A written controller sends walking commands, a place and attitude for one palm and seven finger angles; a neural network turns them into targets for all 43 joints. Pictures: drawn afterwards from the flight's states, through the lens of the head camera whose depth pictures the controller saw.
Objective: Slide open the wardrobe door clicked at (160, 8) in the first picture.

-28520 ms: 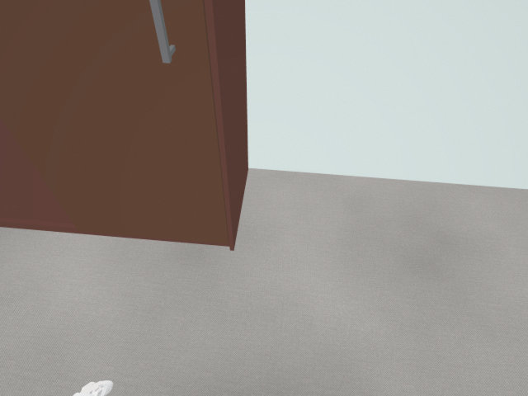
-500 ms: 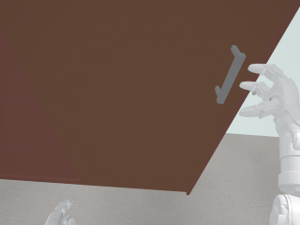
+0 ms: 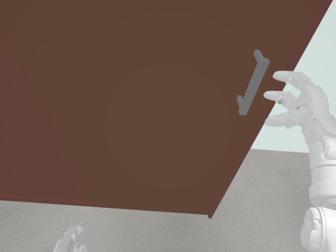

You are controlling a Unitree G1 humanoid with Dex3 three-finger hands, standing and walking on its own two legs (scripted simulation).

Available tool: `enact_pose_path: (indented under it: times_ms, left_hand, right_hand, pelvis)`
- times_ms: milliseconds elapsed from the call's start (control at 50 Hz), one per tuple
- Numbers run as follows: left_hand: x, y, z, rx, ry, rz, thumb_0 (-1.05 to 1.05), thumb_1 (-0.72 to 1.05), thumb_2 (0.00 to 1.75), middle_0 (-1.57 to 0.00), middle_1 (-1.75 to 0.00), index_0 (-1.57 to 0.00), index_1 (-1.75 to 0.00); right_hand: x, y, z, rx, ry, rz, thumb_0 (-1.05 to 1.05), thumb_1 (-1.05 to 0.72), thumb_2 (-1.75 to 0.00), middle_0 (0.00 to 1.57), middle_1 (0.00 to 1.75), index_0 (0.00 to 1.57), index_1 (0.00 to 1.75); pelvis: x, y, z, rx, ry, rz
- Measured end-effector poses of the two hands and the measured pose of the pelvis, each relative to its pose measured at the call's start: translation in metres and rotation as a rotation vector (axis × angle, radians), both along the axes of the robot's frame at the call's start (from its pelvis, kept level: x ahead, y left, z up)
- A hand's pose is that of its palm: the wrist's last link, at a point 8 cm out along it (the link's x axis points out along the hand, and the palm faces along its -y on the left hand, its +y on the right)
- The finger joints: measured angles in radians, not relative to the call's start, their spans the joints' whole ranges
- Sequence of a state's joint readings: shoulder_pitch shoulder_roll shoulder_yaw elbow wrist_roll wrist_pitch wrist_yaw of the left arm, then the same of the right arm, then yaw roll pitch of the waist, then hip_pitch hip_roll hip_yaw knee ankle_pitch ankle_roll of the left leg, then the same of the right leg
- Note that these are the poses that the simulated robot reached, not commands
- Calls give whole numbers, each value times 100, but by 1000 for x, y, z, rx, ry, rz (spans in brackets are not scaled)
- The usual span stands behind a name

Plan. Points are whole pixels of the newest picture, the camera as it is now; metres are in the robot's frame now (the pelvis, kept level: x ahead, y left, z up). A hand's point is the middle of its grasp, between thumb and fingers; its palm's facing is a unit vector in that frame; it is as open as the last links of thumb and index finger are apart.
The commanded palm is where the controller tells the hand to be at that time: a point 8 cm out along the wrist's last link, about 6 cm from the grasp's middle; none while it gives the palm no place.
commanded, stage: move the hooked fingers beside the handle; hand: right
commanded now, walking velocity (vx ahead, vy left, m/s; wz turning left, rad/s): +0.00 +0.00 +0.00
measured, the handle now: (250, 84) +0.48 -0.14 +0.20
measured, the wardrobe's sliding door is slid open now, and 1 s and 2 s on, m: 0.00 0.00 0.00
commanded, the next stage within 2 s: none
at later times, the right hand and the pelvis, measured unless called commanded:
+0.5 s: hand (277, 108) +0.40 -0.19 +0.19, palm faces -0.02 +1.00 -0.02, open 14.0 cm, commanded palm +0.38 -0.25 +0.21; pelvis +0.00 -0.01 +0.00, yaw +0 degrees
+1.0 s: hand (278, 95) +0.41 -0.18 +0.22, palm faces -0.01 +1.00 -0.02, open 14.0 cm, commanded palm +0.38 -0.24 +0.21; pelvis +0.00 +0.01 +0.00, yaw +0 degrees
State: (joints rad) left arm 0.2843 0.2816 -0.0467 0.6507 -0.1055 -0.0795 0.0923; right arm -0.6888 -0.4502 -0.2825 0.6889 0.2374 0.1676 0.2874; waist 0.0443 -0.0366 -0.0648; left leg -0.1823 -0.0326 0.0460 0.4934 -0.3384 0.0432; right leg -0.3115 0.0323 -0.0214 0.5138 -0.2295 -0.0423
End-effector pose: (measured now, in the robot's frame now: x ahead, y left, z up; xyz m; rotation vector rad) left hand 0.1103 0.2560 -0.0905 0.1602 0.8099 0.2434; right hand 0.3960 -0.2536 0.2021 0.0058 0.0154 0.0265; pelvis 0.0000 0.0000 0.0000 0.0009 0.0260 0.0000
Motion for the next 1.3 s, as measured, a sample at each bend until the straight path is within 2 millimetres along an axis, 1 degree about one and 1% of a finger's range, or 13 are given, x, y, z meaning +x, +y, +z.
enact_pose_path:
  times_ms: [100,220,280,380,460,600,680,800,920,980,1080,1160,1300]
  left_hand:
    - [-4,-3,1,-1,8,8,1,90,89,-20,-30,-20,-30]
    - [-5,-6,2,10,20,-1,1,90,89,-20,-30,-20,-30]
    - [-2,-7,2,6,14,-2,2,90,89,-20,-30,-20,-30]
    - [5,-8,1,-9,-2,-3,2,90,89,-20,-30,-20,-30]
    - [11,-11,2,-7,-9,-19,2,90,89,-20,-30,-20,-30]
    - [24,-16,9,-11,-50,-51,2,90,89,-20,-30,-20,-30]
    - [27,-16,9,-24,-59,-49,1,90,89,-20,-30,-20,-30]
    - [18,-8,5,-18,-33,-40,1,90,89,-20,-30,-20,-30]
    - [6,-1,3,5,-2,-36,1,90,89,-20,-30,-20,-30]
    - [1,2,1,-1,0,-18,1,90,89,-20,-30,-20,-30]
    - [-8,9,-3,-17,15,14,1,90,89,-20,-30,-20,-30]
    - [-14,13,-4,-14,30,29,1,90,89,-20,-30,-20,-30]
    - [-6,15,1,8,19,5,2,91,89,-20,-30,-20,-30]
  right_hand:
    - [0,-5,-14,-22,23,-26,-1,50,-30,30,120,30,120]
    - [-2,-5,6,-20,-91,-14,-1,50,-30,30,120,30,120]
    - [-1,-6,12,-14,-78,-5,-1,50,-30,30,120,30,120]
    - [-3,-6,-3,-21,17,-5,-1,50,-30,30,120,30,120]
    - [-11,1,-13,-25,6,-3,-1,50,-30,30,120,30,120]
    - [-18,10,16,-18,-124,-7,-1,50,-30,30,120,30,120]
    - [-14,4,13,-18,-28,-23,-1,51,-30,30,120,30,120]
    - [-18,4,-10,-29,36,-32,-1,50,-30,30,120,30,120]
    - [-18,15,11,-23,-102,-10,-1,50,-30,30,120,30,120]
    - [-10,16,21,-23,-92,-12,-1,51,-30,30,120,30,120]
    - [-2,12,5,-16,33,-20,-1,50,-30,30,120,30,120]
    - [-9,6,-9,-21,24,-36,-1,50,-31,30,120,30,120]
    - [-22,0,14,-31,-119,-29,-1,50,-30,30,120,30,120]
  pelvis:
    - [0,-2,0,0,2,7]
    - [3,-4,1,1,-9,8]
    - [5,-5,1,2,-8,7]
    - [4,-8,1,3,-1,5]
    - [3,-8,1,1,-6,2]
    - [2,-4,1,-1,-26,1]
    - [0,-2,1,-1,-22,-2]
    - [-5,1,1,0,-16,-8]
    - [-5,6,1,-2,-29,-8]
    - [-4,7,1,-2,-26,-3]
    - [-3,9,1,-4,-8,6]
    - [-1,10,1,-8,-6,15]
    - [2,13,1,-5,-25,6]
